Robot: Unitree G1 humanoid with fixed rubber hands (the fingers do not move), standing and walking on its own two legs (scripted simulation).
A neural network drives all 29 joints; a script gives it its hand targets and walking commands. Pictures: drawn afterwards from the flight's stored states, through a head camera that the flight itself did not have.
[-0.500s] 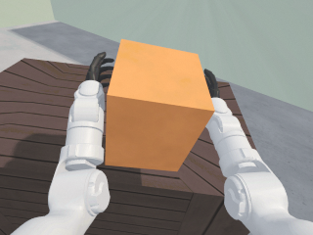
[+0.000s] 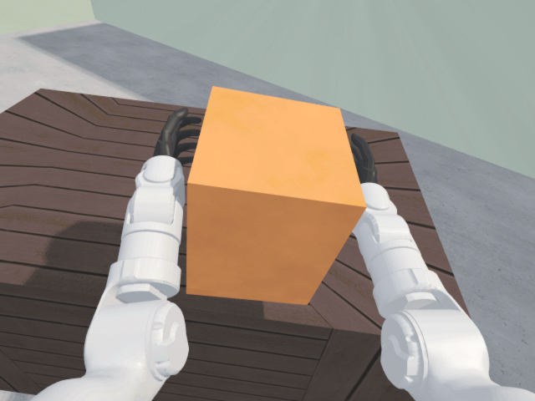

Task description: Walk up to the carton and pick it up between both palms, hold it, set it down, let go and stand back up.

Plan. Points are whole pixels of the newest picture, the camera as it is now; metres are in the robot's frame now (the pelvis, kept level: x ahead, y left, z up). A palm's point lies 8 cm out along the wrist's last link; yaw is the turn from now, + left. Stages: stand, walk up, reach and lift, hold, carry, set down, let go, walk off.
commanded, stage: set down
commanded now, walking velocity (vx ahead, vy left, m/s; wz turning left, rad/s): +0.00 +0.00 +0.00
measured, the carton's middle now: (262, 201) +0.39 +0.00 +0.13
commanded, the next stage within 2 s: none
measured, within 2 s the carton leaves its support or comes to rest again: rests again in 1.54 s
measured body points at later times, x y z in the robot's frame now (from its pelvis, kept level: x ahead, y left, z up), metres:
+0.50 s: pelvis +0.01 -0.01 +0.00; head -0.01 +0.02 +0.45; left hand +0.44 +0.13 +0.15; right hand +0.41 -0.16 +0.14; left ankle +0.01 +0.10 -0.75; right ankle -0.01 -0.11 -0.75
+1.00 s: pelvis +0.01 +0.00 +0.00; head +0.01 +0.02 +0.45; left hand +0.44 +0.14 +0.13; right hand +0.41 -0.16 +0.12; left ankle +0.01 +0.10 -0.75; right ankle -0.01 -0.11 -0.75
